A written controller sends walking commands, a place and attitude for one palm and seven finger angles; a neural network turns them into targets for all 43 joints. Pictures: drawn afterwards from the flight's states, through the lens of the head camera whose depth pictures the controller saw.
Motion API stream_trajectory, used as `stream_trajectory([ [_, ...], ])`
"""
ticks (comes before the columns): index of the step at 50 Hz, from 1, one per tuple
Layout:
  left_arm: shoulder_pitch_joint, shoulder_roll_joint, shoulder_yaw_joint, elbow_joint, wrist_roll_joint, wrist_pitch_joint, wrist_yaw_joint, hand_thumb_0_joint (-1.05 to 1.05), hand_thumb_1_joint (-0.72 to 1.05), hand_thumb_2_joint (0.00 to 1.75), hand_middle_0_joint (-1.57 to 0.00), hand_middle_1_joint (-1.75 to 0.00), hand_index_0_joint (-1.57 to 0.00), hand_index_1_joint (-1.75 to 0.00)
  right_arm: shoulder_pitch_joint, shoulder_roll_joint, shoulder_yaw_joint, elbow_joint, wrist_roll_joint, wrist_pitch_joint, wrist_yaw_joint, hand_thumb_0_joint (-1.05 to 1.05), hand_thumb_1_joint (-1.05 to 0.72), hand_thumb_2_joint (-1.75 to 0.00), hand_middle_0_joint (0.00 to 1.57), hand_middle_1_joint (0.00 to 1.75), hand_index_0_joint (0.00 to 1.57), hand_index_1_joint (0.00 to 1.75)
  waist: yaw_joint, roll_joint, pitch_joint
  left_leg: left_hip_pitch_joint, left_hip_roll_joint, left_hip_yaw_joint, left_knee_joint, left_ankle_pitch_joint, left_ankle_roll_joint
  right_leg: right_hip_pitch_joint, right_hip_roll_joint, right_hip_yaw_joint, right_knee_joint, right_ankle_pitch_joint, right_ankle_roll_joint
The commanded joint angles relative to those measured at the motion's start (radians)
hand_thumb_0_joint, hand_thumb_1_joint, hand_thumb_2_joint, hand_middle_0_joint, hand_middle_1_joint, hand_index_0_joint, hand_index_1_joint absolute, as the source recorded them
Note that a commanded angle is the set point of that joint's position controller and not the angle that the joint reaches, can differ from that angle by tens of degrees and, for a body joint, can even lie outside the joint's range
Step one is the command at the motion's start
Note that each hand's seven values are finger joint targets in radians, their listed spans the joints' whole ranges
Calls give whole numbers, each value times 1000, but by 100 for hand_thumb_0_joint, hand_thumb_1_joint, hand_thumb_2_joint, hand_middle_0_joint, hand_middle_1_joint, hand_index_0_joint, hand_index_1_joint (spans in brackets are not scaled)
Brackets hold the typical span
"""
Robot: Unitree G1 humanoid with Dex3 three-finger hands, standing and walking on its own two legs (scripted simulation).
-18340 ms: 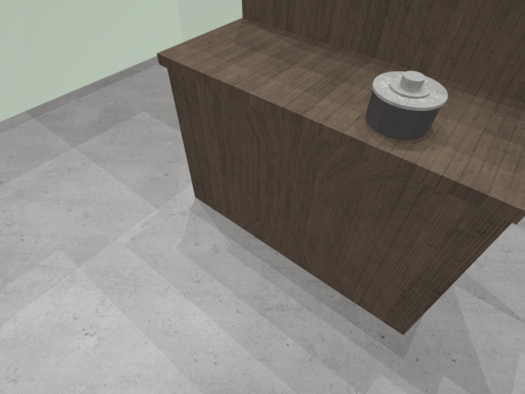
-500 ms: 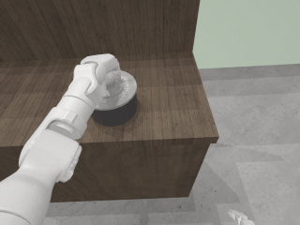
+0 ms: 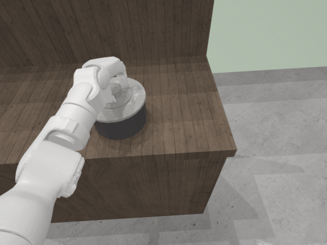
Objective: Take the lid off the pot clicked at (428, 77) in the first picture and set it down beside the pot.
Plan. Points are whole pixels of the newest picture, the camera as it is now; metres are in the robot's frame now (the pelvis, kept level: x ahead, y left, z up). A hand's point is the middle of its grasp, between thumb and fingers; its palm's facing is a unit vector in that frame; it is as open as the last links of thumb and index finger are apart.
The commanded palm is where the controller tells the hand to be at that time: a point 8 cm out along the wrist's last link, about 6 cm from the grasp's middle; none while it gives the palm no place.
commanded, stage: close the fingers and squeeze the knob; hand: left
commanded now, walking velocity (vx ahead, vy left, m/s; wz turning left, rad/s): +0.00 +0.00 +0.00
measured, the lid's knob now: (112, 90) +0.49 +0.13 +0.12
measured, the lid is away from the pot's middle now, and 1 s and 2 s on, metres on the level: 0.00 0.00 0.01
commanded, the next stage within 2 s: lift the lid straight up in 0.92 s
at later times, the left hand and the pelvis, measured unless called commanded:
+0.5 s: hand (108, 90) +0.46 +0.13 +0.14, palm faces -0.36 -0.08 -0.93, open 8.0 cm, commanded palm +0.45 +0.13 +0.20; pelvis +0.00 +0.00 +0.00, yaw +0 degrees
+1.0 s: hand (108, 91) +0.46 +0.13 +0.14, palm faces -0.36 -0.07 -0.93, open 8.0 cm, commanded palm +0.45 +0.13 +0.20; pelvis +0.00 +0.00 +0.00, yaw +0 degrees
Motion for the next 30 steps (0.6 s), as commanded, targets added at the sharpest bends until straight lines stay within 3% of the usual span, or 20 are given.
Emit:
stream_trajectory([
  [1,-458,177,47,-147,25,11,31,0,25,89,-67,-102,-67,-102,-36,-116,-40,-119,-1,-39,-1,0,-90,-90,20,30,20,30,-4,-109,-364,361,-7,-72,16,295,28,-54,46,-9,-38,407,-35],
  [2,-467,201,63,-137,26,15,33,0,27,88,-68,-102,-68,-102,-36,-120,-39,-115,0,-36,-1,0,-90,-90,20,30,20,30,-3,-115,-352,347,-6,-69,15,281,27,-51,45,-9,-38,406,-35],
  [3,-471,181,51,-165,14,9,31,0,28,87,-69,-102,-69,-102,-41,-119,-40,-122,-2,-35,-1,0,-90,-90,20,30,20,30,-3,-103,-371,347,-5,-72,14,293,28,-46,40,-10,-40,408,-38],
  [4,-478,215,76,-154,25,12,36,0,30,86,-69,-103,-69,-103,-39,-119,-39,-116,-2,-35,-2,0,-90,-90,20,30,20,30,-2,-111,-368,355,-4,-73,14,281,26,-50,44,-9,-36,399,-37],
  [8,-477,156,35,-131,8,17,34,0,36,80,-73,-103,-73,-103,-44,-117,-37,-117,-1,-33,-3,0,-90,-90,20,30,20,30,-9,-113,-339,334,-5,-72,6,249,27,-68,40,-13,-46,373,-40],
  [10,-464,213,72,-83,24,24,38,0,39,77,-75,-104,-75,-104,-42,-120,-33,-112,0,-33,-7,0,-90,-90,20,30,20,30,-4,-136,-323,316,-7,-69,3,222,26,-61,45,-9,-43,362,-36],
  [11,-500,210,60,-101,28,25,41,0,40,75,-75,-104,-75,-104,-44,-121,-30,-109,2,-32,-7,0,-90,-90,20,30,20,30,-9,-123,-334,319,-5,-71,0,219,23,-63,42,-9,-39,360,-36],
  [13,-522,140,16,-129,18,18,35,0,44,72,-77,-104,-77,-104,-47,-116,-36,-115,-2,-32,-6,0,-90,-90,20,30,20,30,-15,-90,-348,340,-2,-78,3,238,23,-87,38,-14,-41,351,-42],
  [15,-479,191,63,-112,31,15,39,0,47,68,-79,-104,-79,-104,-39,-115,-36,-116,-6,-36,-5,0,-90,-90,20,30,20,30,-1,-98,-367,359,-3,-81,11,262,23,-72,43,-12,-36,361,-40],
  [17,-480,212,75,-108,34,11,40,0,41,75,-75,-102,-76,-102,-39,-115,-32,-119,-6,-36,-7,0,-90,-90,20,30,20,30,0,-122,-377,343,-6,-75,8,252,23,-48,42,-7,-36,376,-38],
  [18,-490,173,49,-138,17,2,34,0,39,77,-74,-102,-75,-102,-42,-114,-35,-127,-8,-36,-7,0,-90,-90,20,30,20,30,-5,-107,-379,342,-6,-77,10,265,26,-50,36,-8,-41,388,-41],
  [20,-466,170,42,-80,23,11,34,0,37,80,-72,-101,-73,-101,-37,-118,-33,-114,-2,-32,-8,0,-90,-90,20,30,20,30,-11,-142,-327,319,-5,-71,7,237,26,-69,44,-12,-43,369,-35],
  [24,-534,148,16,-117,28,17,36,0,38,83,-72,-100,-73,-100,-35,-119,-37,-107,-2,-31,-7,0,-90,-90,20,30,20,30,-21,-104,-334,344,-2,-76,3,221,24,-99,44,-11,-45,338,-38],
  [26,-511,194,58,-113,34,15,42,0,39,84,-72,-100,-73,-100,-32,-119,-37,-110,-4,-36,-6,0,-90,-90,20,30,20,30,-7,-96,-363,358,-3,-78,6,238,23,-79,45,-9,-39,349,-40],
  [28,-486,133,22,-99,16,10,34,0,41,85,-73,-100,-74,-100,-32,-117,-36,-114,-6,-35,-8,0,-90,-90,20,30,20,30,-12,-106,-353,336,-4,-79,3,235,24,-78,41,-13,-45,349,-42],
  [30,-504,170,44,-118,25,11,35,0,42,86,-74,-101,-75,-100,-27,-118,-40,-111,-6,-38,-6,0,-90,-90,20,30,20,30,-10,-101,-361,357,-5,-76,8,238,26,-76,45,-9,-44,356,-39],
])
